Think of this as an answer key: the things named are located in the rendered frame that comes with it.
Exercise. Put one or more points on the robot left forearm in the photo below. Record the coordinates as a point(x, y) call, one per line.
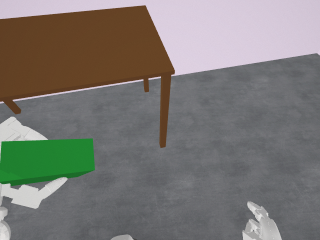
point(5, 231)

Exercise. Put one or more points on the table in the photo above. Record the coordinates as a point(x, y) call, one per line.
point(54, 53)

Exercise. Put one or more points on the right robot hand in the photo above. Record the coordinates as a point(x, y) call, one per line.
point(266, 229)

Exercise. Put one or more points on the sponge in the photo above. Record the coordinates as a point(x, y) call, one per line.
point(34, 161)

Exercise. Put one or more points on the left robot hand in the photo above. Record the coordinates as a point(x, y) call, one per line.
point(28, 196)

